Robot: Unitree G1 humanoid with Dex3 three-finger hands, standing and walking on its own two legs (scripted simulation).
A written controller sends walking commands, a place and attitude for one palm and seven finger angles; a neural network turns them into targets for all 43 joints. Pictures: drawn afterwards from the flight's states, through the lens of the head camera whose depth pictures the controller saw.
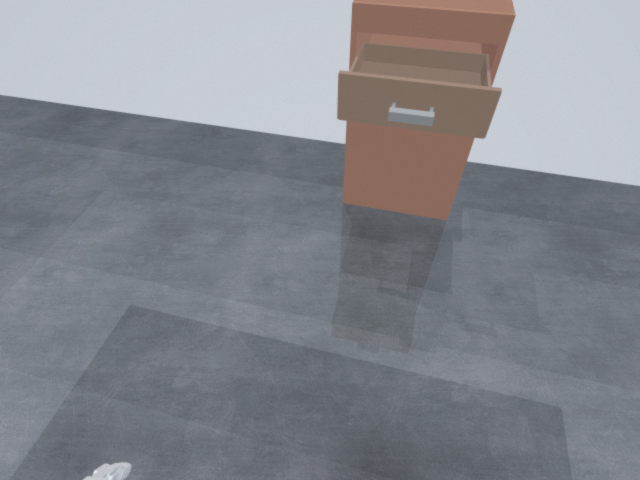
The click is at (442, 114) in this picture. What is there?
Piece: drawer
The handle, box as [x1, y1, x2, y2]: [387, 102, 434, 125]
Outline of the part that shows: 389,109 387,120 431,125 434,113 432,111 433,107 430,107 428,112 396,108 395,102 393,102 392,106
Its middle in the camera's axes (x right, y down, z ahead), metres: +0.25 -0.35 +1.07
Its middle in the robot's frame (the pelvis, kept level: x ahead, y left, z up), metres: +1.04 -0.20 -0.08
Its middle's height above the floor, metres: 0.69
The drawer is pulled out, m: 0.30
